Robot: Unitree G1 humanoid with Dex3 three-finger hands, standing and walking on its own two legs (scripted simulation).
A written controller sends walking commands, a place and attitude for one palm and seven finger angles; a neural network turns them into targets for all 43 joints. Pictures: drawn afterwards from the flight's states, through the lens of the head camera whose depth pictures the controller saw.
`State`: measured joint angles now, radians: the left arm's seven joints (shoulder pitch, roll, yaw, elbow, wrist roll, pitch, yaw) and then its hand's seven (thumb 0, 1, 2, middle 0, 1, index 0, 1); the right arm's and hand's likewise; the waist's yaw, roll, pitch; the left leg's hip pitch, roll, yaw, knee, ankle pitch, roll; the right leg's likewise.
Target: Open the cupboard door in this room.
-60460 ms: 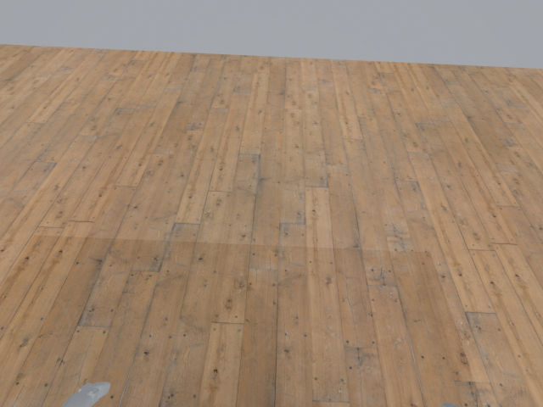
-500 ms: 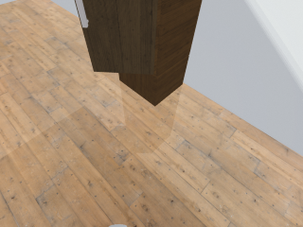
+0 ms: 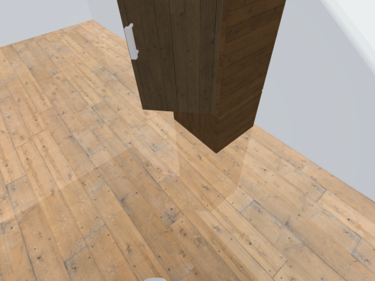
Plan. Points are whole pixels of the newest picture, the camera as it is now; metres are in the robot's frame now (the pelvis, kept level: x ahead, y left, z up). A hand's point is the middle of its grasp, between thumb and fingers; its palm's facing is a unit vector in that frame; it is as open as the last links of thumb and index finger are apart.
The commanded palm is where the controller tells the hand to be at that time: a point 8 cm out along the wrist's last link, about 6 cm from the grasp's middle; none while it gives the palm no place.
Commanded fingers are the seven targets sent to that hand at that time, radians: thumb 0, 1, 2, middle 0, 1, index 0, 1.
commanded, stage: take the last steps up to it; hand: left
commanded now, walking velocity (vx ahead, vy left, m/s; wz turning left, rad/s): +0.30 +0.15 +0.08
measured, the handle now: (132, 41) +1.04 +0.31 +0.02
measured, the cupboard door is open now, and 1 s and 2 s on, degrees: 42 42 42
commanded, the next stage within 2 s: come to a stop and stand still in 1.00 s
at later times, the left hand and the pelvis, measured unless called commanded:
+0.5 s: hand (83, 268) +0.18 +0.29 -0.17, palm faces +0.09 -0.98 -0.20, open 7.4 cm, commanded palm none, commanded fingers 0.00 0.90 0.90 -0.20 -0.30 -0.20 -0.30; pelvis +0.16 +0.10 +0.01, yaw +1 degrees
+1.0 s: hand (104, 202) +0.36 +0.29 -0.16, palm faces +0.06 -0.98 -0.20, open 7.2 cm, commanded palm none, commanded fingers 0.00 0.90 0.90 -0.20 -0.30 -0.20 -0.30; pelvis +0.35 +0.10 +0.01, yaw +0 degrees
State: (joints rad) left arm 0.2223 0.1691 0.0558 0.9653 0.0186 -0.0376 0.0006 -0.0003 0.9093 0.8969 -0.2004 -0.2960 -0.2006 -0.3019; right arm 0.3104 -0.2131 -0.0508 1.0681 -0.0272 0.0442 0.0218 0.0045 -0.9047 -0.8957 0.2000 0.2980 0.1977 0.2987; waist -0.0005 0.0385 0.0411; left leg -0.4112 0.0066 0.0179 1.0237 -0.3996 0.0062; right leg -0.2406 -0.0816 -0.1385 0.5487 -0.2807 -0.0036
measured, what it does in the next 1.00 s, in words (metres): walks ahead: left foot, then right foot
